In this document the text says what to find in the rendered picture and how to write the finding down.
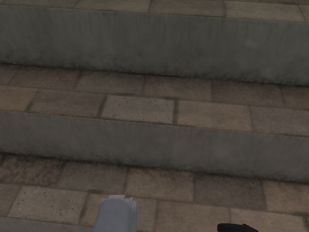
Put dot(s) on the robot left thigh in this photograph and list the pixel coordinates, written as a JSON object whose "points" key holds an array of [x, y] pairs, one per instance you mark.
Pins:
{"points": [[116, 214]]}

